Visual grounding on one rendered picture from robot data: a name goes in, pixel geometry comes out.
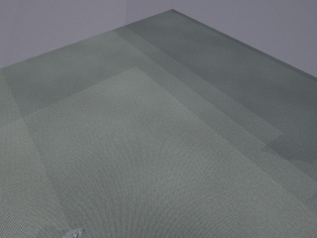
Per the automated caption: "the robot left hand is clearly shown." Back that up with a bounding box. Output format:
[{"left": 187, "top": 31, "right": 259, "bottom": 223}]
[{"left": 62, "top": 228, "right": 85, "bottom": 238}]

